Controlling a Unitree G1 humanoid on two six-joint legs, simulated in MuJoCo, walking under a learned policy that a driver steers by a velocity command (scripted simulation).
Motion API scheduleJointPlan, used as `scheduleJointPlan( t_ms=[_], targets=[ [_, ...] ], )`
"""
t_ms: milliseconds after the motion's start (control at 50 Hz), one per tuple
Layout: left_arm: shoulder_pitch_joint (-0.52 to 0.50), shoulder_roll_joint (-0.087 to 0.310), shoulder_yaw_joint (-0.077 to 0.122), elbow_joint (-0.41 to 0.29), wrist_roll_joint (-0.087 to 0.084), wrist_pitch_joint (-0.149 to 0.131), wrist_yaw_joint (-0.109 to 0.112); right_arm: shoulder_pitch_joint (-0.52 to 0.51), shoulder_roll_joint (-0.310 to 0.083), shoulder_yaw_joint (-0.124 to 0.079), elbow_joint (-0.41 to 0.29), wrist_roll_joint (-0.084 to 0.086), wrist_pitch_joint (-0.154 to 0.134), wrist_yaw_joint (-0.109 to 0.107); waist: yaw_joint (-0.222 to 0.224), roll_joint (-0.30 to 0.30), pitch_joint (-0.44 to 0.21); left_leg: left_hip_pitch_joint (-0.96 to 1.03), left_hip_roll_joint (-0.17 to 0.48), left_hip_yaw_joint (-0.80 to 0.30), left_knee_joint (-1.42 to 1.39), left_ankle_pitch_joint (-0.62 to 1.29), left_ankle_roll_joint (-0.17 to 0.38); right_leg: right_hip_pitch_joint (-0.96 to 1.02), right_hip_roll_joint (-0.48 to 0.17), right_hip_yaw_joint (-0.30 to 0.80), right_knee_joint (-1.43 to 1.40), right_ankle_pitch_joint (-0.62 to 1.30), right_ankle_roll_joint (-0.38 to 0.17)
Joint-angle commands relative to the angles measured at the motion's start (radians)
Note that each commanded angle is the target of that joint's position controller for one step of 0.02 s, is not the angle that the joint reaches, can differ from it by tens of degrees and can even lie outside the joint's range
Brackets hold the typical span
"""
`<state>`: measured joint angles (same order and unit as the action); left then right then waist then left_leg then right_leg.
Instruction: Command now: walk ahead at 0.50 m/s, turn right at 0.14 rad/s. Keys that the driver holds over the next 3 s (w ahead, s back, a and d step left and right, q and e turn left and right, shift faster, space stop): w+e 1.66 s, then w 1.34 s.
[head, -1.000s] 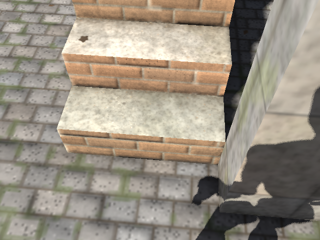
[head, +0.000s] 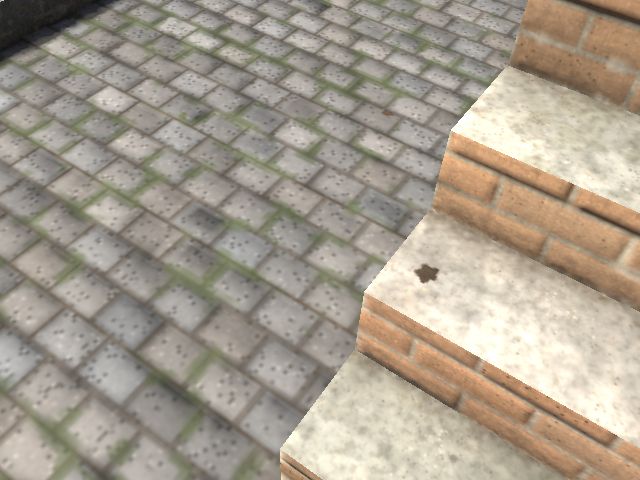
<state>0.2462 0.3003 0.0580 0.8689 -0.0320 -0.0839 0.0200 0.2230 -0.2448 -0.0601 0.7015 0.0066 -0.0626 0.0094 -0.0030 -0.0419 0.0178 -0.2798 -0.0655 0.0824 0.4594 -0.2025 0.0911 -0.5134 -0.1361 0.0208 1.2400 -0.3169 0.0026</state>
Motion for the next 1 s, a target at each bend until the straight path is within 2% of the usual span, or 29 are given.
scheduleJointPlan(
  t_ms=[20,120,160,220,240,300,360,380,400,420,440,460,480,500,520,540,560,580,600,640,740,760,800,820,860,920,960,980,1000],
  targets=[
    [0.069,0.082,0.031,-0.013,-0.002,0.017,-0.007,0.016,-0.098,-0.032,-0.028,-0.016,-0.028,-0.014,0.017,0.129,-0.039,0.119,0.254,-0.174,-0.281,0.332,0.080,-0.134,-0.022,0.064,0.060,0.133,0.005],
    [0.081,0.022,0.033,0.007,0.003,0.062,0.020,0.058,-0.056,-0.011,0.050,-0.022,-0.032,-0.016,0.021,0.126,0.009,0.164,0.310,-0.098,-0.285,0.341,0.129,-0.355,0.056,0.083,0.399,0.032,0.034],
    [0.024,-0.056,0.010,-0.017,-0.007,0.077,0.033,0.156,-0.009,0.011,0.138,-0.016,-0.013,-0.012,-0.005,0.123,0.075,0.298,0.375,-0.160,-0.230,0.249,0.147,-0.689,0.094,0.069,0.816,-0.143,0.018],
    [-0.112,-0.053,-0.009,-0.104,-0.011,0.050,0.020,0.181,-0.016,0.019,0.167,-0.031,0.001,-0.028,-0.010,0.018,0.134,0.362,0.324,-0.091,-0.211,0.215,0.074,-0.858,0.097,0.071,0.699,-0.104,-0.015],
    [-0.122,-0.096,-0.024,-0.105,-0.003,0.050,0.008,0.239,-0.007,0.027,0.204,-0.050,0.009,-0.033,-0.032,0.068,0.109,0.403,0.336,-0.085,-0.175,0.295,0.071,-0.918,0.129,0.016,0.871,-0.132,-0.005],
    [-0.178,-0.144,-0.060,-0.200,-0.020,0.061,-0.008,0.235,-0.030,0.034,0.212,-0.026,0.022,-0.054,-0.004,0.092,0.151,0.479,0.388,-0.074,-0.142,0.332,0.058,-1.140,0.118,0.046,0.993,-0.220,-0.002],
    [-0.363,-0.197,-0.118,-0.378,0.003,0.045,-0.028,0.200,-0.046,0.042,0.206,-0.006,0.051,-0.096,0.020,0.063,0.167,0.313,0.324,0.023,-0.225,0.381,-0.033,-1.096,0.087,-0.116,0.716,-0.190,0.000],
    [-0.491,-0.182,-0.104,-0.415,0.067,0.068,0.002,0.300,-0.097,0.036,0.257,-0.067,0.004,-0.059,-0.041,-0.022,0.131,0.211,0.281,0.062,-0.379,0.318,0.021,-0.842,0.142,-0.212,0.564,-0.278,-0.067],
    [-0.388,-0.186,-0.119,-0.405,0.076,0.087,-0.004,0.231,-0.128,0.035,0.237,-0.029,-0.010,-0.050,0.019,-0.041,0.102,0.039,0.283,0.124,-0.468,0.598,0.052,-0.434,0.113,-0.230,0.276,-0.213,-0.118],
    [-0.286,-0.175,-0.107,-0.365,0.057,0.103,-0.006,0.236,-0.133,0.036,0.234,0.009,-0.026,-0.051,0.046,0.015,0.009,0.051,0.300,0.144,-0.392,1.209,0.070,-0.180,0.190,-0.299,0.207,-0.149,-0.149],
    [-0.072,-0.138,-0.084,-0.280,0.051,0.113,-0.009,0.163,-0.197,0.023,0.194,0.036,-0.035,-0.065,0.143,0.179,-0.135,0.141,0.345,0.161,-0.188,1.834,0.089,-0.027,0.261,-0.322,0.200,-0.208,-0.172],
    [0.136,-0.083,-0.059,-0.206,0.058,0.105,-0.008,0.106,-0.222,0.009,0.161,0.046,-0.030,-0.066,0.211,0.252,-0.263,0.259,0.362,0.152,0.063,2.099,0.072,0.090,0.311,-0.281,0.100,-0.174,-0.199],
    [0.225,-0.017,-0.024,-0.177,0.057,0.091,-0.009,0.059,-0.242,-0.004,0.098,0.074,-0.024,-0.049,0.277,0.257,-0.379,0.164,0.310,0.150,0.340,1.982,0.038,0.308,0.329,-0.083,-0.082,-0.118,-0.247],
    [0.266,0.157,0.035,-0.143,0.057,0.089,0.005,0.028,-0.197,-0.001,0.008,0.060,-0.028,-0.011,0.282,-0.135,-0.419,-0.206,0.062,0.095,0.943,0.927,-0.070,0.530,0.024,0.590,-0.400,0.003,-0.461],
    [0.183,0.162,0.056,-0.148,0.055,0.115,0.028,-0.032,-0.191,-0.010,0.031,-0.012,-0.037,0.034,0.205,-0.012,-0.510,-0.209,-0.055,-0.122,1.226,0.131,-0.083,0.494,-0.026,1.032,-0.746,-0.055,-0.446],
    [0.122,0.152,0.060,-0.125,0.036,0.115,0.035,-0.031,-0.109,0.006,-0.024,-0.032,-0.034,0.062,0.144,0.077,-0.394,-0.302,-0.007,-0.222,1.300,0.123,-0.072,0.365,-0.033,1.024,-0.805,-0.392,-0.404],
    [0.102,0.101,0.049,-0.075,0.026,0.108,0.038,-0.061,-0.033,0.026,-0.048,-0.055,-0.021,0.058,0.092,0.158,-0.197,-0.379,0.020,-0.217,1.278,0.102,-0.063,0.178,-0.019,0.946,-0.793,-0.527,-0.346],
    [0.068,0.026,0.030,-0.040,0.033,0.092,0.042,-0.072,0.029,0.044,-0.070,-0.072,-0.004,0.042,0.039,0.174,-0.011,-0.456,0.047,-0.195,1.271,0.092,-0.059,-0.008,0.016,0.815,-0.732,-0.433,-0.307],
    [0.023,-0.036,0.013,-0.024,0.037,0.079,0.046,-0.043,0.065,0.058,-0.077,-0.081,0.014,0.027,-0.017,0.156,0.031,-0.468,0.073,-0.180,1.259,0.109,-0.059,-0.086,0.075,0.655,-0.664,-0.340,-0.266],
    [0.005,-0.073,0.002,-0.007,0.043,0.045,0.027,0.013,0.078,0.067,-0.063,-0.067,0.028,0.013,-0.049,0.066,0.028,-0.527,0.066,-0.122,1.407,0.068,-0.073,-0.102,0.111,0.489,-0.663,-0.169,-0.281],
    [0.048,-0.021,0.007,-0.025,0.042,0.016,0.022,-0.145,0.020,0.068,-0.177,-0.054,0.017,0.019,-0.017,0.042,0.062,-0.604,0.086,0.008,1.019,0.023,-0.101,-0.032,0.158,0.321,-0.845,0.193,-0.294],
    [0.040,0.004,0.017,-0.060,0.059,0.015,0.021,-0.095,-0.021,0.046,-0.150,-0.050,0.026,0.026,-0.004,0.050,0.004,-0.504,0.069,0.016,1.005,0.100,-0.101,-0.013,0.149,0.300,-0.835,0.344,-0.291],
    [0.099,0.058,0.041,-0.049,0.054,-0.001,0.032,-0.135,-0.036,0.026,-0.176,-0.064,0.027,0.014,0.022,-0.010,-0.028,-0.486,0.063,-0.042,0.912,0.239,-0.105,0.125,0.114,0.320,-0.847,0.521,-0.265],
    [0.318,-0.030,-0.033,0.020,0.138,-0.051,-0.013,-0.189,0.025,0.081,-0.181,-0.111,-0.005,0.036,0.057,-0.338,-0.239,-0.694,0.026,-0.178,1.089,0.060,-0.042,0.371,0.156,0.245,-0.566,0.405,-0.214],
    [0.437,-0.049,-0.021,0.038,0.127,-0.041,-0.021,-0.340,0.035,0.113,-0.229,-0.088,-0.041,0.022,0.151,-0.024,-0.124,-1.024,0.006,-0.177,0.958,-0.197,0.005,0.596,0.094,0.313,-0.494,0.359,-0.222],
    [0.144,0.022,-0.023,-0.129,0.118,-0.007,-0.033,-0.245,0.056,0.118,-0.194,-0.099,-0.064,0.040,0.051,-0.120,-0.091,-0.529,0.027,-0.088,0.749,0.265,-0.021,0.132,0.131,0.356,-0.588,0.282,-0.229],
    [0.080,0.115,-0.008,-0.144,0.096,-0.033,-0.026,-0.199,0.014,0.103,-0.172,-0.092,-0.051,0.054,0.030,-0.014,-0.034,-0.475,0.048,-0.141,0.704,0.394,-0.060,0.091,0.096,0.443,-0.490,0.305,-0.207],
    [0.058,0.114,0.006,-0.164,0.067,-0.047,-0.013,-0.236,-0.017,0.093,-0.180,-0.071,-0.052,0.052,0.042,0.036,0.002,-0.416,0.038,-0.083,0.471,0.351,-0.040,0.102,0.124,0.395,-0.417,0.574,-0.160],
    [0.072,0.106,0.002,-0.169,0.072,-0.056,-0.016,-0.127,-0.032,0.087,-0.120,-0.066,-0.042,0.064,0.021,0.039,-0.046,-0.178,0.031,-0.053,0.257,0.524,-0.032,0.074,0.194,0.327,-0.300,0.749,-0.096]
  ],
)
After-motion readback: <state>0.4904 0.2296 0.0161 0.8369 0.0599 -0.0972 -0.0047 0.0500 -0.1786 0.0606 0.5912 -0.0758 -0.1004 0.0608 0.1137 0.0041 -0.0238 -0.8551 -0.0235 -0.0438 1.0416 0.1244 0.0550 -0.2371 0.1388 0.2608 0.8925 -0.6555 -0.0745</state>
